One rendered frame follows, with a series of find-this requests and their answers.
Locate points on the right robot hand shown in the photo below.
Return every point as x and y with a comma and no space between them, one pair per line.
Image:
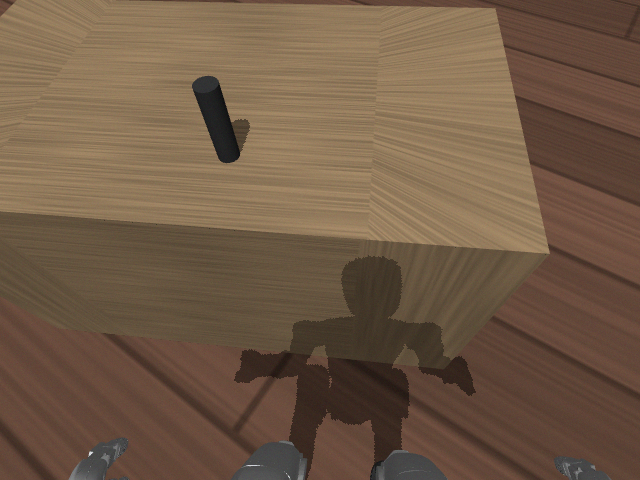
576,469

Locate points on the left robot hand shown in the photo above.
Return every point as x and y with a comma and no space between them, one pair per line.
100,459

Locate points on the can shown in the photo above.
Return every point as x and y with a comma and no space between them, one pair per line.
210,99

